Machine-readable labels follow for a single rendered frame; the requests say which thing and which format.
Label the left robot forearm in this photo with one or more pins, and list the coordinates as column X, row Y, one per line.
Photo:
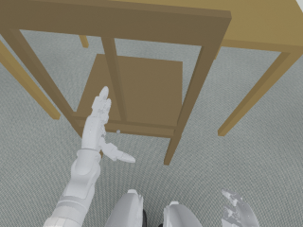
column 77, row 196

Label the chair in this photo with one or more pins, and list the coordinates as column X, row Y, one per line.
column 146, row 94

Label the left robot shin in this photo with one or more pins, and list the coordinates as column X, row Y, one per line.
column 138, row 222

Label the left robot hand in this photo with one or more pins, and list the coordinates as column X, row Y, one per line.
column 94, row 128

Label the table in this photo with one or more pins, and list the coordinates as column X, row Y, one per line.
column 270, row 25

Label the right robot hand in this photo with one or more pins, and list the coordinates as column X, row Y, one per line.
column 242, row 216

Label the robot left thigh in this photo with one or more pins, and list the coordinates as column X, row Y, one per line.
column 127, row 210

